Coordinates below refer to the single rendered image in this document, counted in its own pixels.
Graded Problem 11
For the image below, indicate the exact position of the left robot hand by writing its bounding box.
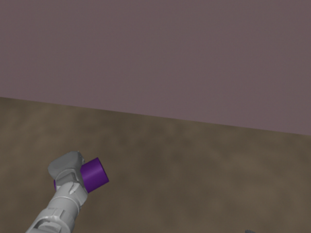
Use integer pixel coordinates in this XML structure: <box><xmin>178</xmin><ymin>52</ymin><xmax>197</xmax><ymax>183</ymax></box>
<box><xmin>48</xmin><ymin>151</ymin><xmax>88</xmax><ymax>195</ymax></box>

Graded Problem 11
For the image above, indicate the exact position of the can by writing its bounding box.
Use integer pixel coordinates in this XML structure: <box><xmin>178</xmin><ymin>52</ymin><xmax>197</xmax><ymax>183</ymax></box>
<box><xmin>54</xmin><ymin>158</ymin><xmax>109</xmax><ymax>193</ymax></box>

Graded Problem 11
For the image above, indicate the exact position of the left robot arm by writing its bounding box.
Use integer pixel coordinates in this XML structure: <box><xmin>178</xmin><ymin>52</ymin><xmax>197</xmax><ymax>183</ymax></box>
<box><xmin>25</xmin><ymin>167</ymin><xmax>87</xmax><ymax>233</ymax></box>

